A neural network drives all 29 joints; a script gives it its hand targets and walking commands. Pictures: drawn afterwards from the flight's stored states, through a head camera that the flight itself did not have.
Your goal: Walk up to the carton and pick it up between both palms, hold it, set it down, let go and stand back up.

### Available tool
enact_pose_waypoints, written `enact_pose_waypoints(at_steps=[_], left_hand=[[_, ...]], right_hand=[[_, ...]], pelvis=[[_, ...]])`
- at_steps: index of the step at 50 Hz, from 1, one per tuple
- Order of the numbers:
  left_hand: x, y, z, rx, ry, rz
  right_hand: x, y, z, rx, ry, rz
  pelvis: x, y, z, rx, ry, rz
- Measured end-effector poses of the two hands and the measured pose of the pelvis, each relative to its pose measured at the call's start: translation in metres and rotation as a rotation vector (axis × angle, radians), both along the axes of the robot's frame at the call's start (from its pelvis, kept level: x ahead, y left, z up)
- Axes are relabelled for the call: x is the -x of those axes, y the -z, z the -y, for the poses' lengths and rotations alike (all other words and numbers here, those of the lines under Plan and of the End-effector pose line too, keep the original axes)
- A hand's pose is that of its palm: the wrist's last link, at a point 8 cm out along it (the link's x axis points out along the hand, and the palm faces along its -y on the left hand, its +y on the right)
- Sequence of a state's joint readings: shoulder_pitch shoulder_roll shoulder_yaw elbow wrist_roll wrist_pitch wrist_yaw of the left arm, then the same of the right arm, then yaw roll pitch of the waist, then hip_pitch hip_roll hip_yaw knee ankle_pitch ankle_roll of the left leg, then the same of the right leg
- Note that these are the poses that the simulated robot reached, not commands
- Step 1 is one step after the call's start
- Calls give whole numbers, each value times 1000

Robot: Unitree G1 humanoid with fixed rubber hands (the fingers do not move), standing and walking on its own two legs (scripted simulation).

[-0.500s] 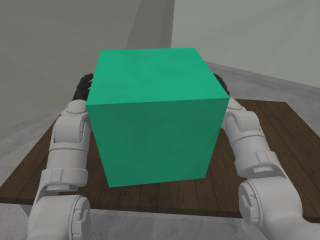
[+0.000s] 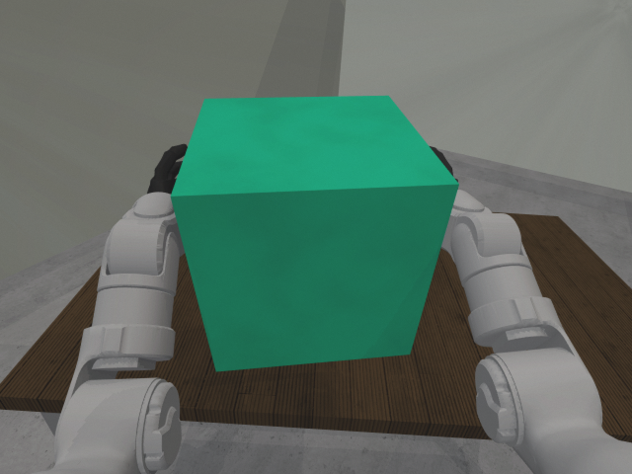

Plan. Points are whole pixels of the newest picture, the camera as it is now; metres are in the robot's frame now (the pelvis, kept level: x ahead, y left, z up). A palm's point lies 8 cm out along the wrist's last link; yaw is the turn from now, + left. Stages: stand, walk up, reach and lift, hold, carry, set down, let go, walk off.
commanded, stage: hold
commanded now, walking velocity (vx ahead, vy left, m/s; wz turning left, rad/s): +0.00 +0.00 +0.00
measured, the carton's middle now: (307, 226) +0.38 +0.01 +0.22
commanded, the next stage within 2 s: none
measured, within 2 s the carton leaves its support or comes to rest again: neither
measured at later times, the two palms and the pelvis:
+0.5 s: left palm (166, 203) +0.37 +0.18 +0.25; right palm (436, 196) +0.39 -0.15 +0.26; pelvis +0.00 +0.00 +0.00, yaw +0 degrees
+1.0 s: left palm (164, 202) +0.36 +0.18 +0.26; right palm (442, 195) +0.38 -0.15 +0.27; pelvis +0.00 +0.00 +0.00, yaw +0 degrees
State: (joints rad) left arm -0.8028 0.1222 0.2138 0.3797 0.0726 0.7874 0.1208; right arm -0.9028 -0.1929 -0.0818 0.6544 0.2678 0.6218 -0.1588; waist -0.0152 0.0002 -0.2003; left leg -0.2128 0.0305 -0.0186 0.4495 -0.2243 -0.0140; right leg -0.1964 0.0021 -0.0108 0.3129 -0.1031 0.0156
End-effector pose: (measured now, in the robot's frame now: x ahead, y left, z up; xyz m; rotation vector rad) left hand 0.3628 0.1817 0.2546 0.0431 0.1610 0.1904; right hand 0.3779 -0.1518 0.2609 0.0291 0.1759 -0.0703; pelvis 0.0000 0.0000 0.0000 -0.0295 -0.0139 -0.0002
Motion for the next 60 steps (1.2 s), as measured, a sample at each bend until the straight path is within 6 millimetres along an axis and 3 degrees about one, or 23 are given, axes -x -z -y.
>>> enact_pose_waypoints(at_steps=[10,27,42,60], left_hand=[[5,-2,0,-13,-5,-12],[-10,2,-1,-10,-1,-29],[-1,-7,0,1,8,-9],[-1,-2,0,-7,5,-35]], right_hand=[[3,-3,0,1,-7,-11],[-13,-4,-2,7,-6,-27],[-1,-14,0,-3,5,-8],[-3,-7,0,-6,1,-35]], pelvis=[[7,0,1,-1,0,9],[-2,0,0,0,0,-3],[1,0,0,0,0,1],[3,0,0,-1,1,4]])
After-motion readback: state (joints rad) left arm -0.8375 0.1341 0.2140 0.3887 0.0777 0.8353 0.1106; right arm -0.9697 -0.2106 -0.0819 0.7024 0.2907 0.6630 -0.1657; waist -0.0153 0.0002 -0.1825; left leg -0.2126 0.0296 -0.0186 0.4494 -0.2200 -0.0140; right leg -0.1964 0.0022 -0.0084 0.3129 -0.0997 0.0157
